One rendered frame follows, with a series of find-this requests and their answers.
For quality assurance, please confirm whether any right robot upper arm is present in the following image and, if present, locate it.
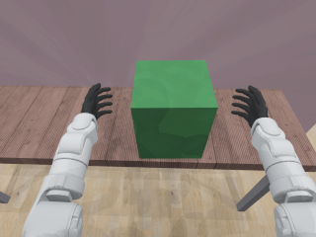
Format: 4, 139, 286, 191
274, 201, 316, 237

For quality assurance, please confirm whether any right robot forearm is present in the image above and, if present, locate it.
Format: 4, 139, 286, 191
250, 118, 316, 204

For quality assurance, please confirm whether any robot left hand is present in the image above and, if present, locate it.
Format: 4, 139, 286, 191
80, 83, 113, 120

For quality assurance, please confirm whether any table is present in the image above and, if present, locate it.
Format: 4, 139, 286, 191
0, 85, 316, 212

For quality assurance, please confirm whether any left robot upper arm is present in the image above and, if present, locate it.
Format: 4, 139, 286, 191
25, 200, 83, 237

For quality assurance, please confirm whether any left robot forearm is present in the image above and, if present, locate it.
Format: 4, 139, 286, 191
22, 113, 98, 237

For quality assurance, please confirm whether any robot right hand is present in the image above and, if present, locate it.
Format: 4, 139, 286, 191
231, 85, 269, 128

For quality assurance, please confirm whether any carton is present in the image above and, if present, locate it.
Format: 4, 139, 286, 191
130, 60, 218, 159

